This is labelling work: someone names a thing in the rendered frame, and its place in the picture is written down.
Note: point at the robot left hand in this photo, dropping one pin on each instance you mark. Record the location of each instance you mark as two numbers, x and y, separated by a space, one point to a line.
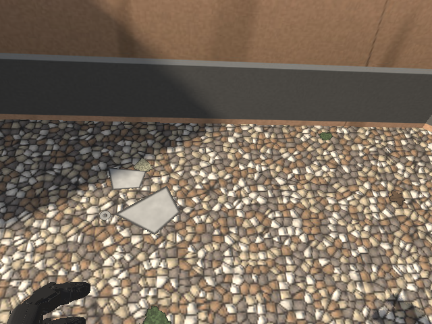
46 299

